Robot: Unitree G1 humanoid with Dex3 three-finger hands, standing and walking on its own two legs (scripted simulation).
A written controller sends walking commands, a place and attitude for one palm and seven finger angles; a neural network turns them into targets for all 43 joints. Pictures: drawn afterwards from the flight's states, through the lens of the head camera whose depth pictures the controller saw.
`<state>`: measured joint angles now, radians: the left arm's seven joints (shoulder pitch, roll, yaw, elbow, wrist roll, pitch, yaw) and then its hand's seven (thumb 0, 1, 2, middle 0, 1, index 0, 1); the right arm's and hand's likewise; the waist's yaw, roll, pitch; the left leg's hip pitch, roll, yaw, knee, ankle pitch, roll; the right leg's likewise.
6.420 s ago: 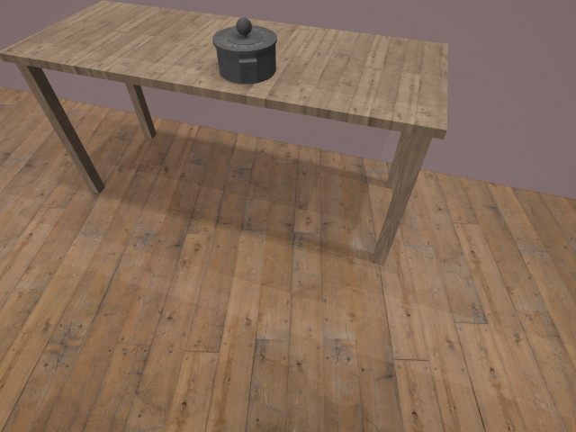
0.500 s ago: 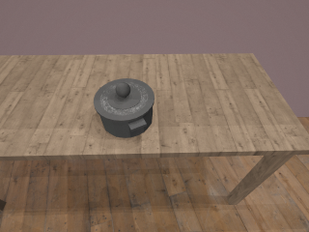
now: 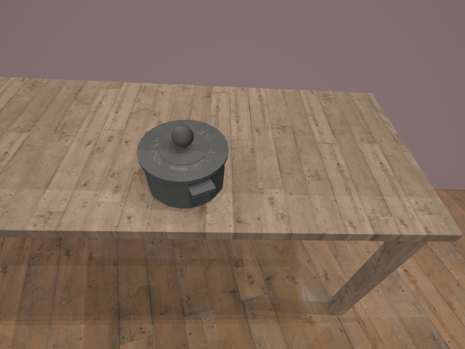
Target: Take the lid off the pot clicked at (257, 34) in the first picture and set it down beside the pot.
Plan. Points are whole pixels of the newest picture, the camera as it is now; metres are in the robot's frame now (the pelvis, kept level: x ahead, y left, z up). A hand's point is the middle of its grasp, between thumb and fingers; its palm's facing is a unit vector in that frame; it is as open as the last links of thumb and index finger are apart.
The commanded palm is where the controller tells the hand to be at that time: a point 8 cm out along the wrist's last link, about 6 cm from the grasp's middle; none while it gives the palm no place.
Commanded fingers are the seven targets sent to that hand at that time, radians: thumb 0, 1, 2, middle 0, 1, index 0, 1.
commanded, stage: look again from close up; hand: left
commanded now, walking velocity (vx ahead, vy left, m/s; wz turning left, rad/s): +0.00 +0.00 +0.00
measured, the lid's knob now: (182, 136) +0.51 +0.14 +0.08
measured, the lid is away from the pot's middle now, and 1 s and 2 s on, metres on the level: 0.00 0.00 0.00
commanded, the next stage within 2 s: lift the closed hand beside the body in 0.52 s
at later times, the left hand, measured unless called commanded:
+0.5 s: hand out of the picture -0.02 +0.17 -0.18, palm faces +0.01 -0.99 -0.15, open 7.4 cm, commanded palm none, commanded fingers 0.00 0.90 0.90 -0.20 -0.30 -0.20 -0.30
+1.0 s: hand out of the picture +0.13 +0.20 -0.05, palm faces +0.17 -0.96 -0.22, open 4.8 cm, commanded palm +0.09 +0.25 -0.02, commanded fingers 0.00 0.90 0.90 -1.08 -1.26 -1.08 -1.26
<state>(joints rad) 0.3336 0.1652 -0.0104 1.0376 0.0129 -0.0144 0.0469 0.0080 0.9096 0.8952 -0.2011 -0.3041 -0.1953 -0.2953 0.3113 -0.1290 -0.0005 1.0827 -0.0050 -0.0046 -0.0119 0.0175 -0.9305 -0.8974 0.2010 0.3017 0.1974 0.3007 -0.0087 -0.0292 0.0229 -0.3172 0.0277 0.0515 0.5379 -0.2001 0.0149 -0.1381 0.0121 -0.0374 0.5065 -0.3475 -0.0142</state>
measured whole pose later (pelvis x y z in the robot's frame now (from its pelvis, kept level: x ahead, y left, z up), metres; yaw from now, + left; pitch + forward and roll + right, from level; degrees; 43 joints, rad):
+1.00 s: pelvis +0.00 +0.01 +0.00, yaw +1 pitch -1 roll +0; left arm 0.53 0.18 0.02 0.17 -0.02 -0.04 0.07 0.02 0.92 0.89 -0.67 -0.82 -0.66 -0.81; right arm 0.14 -0.22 0.00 0.55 0.04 -0.12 -0.03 0.01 -0.91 -0.90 0.20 0.30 0.20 0.30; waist 0.02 0.01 -0.02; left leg -0.29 0.00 0.06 0.48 -0.17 0.03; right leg -0.13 -0.01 -0.04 0.48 -0.33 0.00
